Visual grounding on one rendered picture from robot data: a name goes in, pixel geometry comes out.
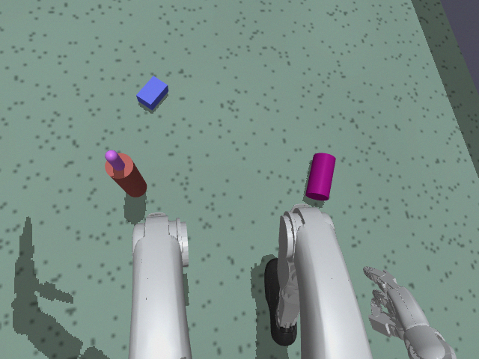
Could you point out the right robot foot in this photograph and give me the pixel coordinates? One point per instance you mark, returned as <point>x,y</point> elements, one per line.
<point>282,336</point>

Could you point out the right robot hand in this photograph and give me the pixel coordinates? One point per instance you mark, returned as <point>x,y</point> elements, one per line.
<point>404,310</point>

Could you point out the right robot arm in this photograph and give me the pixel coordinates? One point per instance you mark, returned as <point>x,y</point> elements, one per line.
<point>425,342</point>

